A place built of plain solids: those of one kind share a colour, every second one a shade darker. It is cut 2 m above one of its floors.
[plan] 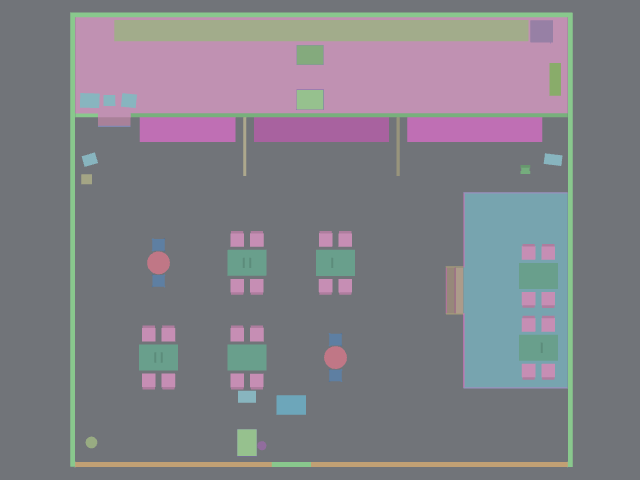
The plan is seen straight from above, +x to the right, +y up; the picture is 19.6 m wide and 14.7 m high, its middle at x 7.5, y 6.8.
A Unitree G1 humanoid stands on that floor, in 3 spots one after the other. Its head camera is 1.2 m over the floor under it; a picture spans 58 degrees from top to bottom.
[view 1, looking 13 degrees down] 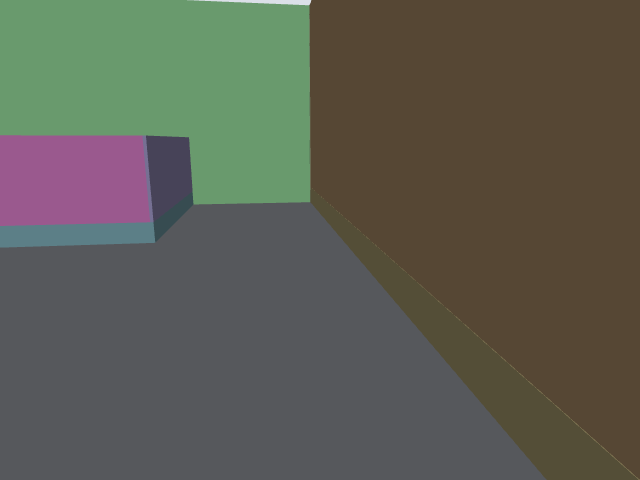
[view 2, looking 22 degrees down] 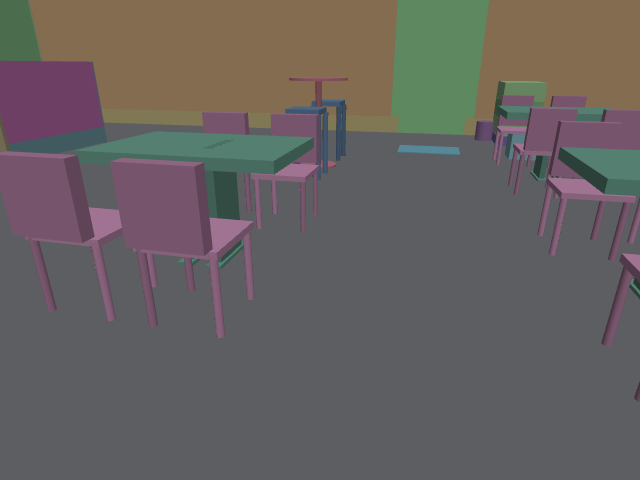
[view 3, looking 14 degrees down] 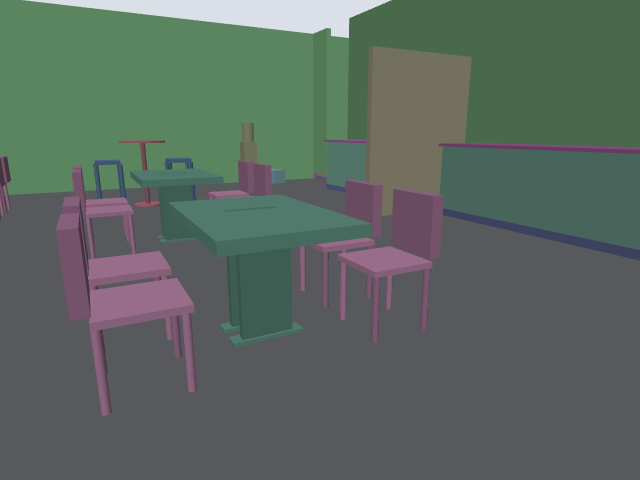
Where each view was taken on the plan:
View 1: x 6.62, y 1.00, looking -8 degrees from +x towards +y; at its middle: ground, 5.33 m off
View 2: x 6.62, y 8.56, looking -76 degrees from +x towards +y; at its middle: ground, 3.20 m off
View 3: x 10.35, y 5.25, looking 152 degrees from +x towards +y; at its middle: meeting_table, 2.07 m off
